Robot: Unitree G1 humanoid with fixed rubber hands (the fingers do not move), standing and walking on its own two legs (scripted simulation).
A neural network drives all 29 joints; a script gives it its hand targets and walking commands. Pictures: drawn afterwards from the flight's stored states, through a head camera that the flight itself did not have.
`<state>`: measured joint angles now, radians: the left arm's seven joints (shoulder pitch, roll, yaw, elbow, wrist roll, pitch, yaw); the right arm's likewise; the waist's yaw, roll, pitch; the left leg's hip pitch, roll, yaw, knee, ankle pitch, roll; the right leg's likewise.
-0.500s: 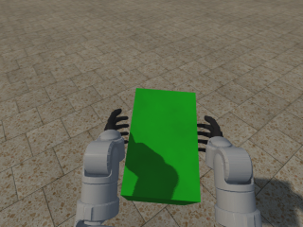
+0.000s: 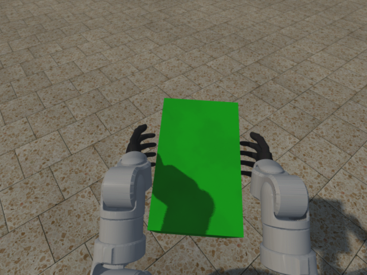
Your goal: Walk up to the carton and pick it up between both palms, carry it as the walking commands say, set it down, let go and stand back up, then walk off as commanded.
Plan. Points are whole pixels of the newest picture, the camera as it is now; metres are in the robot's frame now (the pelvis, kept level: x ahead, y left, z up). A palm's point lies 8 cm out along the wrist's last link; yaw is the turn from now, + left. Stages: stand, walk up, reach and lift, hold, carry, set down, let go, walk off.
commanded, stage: carry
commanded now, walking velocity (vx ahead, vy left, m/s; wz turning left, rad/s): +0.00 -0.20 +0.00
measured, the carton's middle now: (195, 171) +0.34 +0.00 +0.01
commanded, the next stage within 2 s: none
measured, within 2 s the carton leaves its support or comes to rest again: neither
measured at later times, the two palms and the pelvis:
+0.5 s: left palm (138, 162) +0.30 +0.11 +0.11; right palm (264, 166) +0.29 -0.13 +0.10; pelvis +0.01 -0.01 +0.00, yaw +0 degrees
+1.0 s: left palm (156, 171) +0.27 +0.08 +0.12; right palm (291, 174) +0.27 -0.17 +0.12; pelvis -0.03 -0.05 +0.01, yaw -3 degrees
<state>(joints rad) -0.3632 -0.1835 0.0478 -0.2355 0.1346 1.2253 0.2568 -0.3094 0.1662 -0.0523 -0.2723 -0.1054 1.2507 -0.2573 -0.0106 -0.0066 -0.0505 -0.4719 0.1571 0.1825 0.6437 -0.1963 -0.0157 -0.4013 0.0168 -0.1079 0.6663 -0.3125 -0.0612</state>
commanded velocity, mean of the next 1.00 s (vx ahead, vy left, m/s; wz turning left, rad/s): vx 0.00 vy -0.20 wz -0.07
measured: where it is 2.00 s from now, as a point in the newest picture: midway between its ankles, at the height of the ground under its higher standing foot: outside the picture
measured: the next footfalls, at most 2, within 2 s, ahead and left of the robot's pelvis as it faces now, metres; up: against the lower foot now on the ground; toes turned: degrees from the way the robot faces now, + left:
left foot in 0.64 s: +0.04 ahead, +0.10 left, +0.00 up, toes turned +12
right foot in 1.04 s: -0.01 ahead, -0.21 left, +0.00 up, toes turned -10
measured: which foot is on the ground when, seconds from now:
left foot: down 0.00-0.44, up 0.46-0.62, down 0.64-1.00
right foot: down 0.00-0.66, up 0.68-1.00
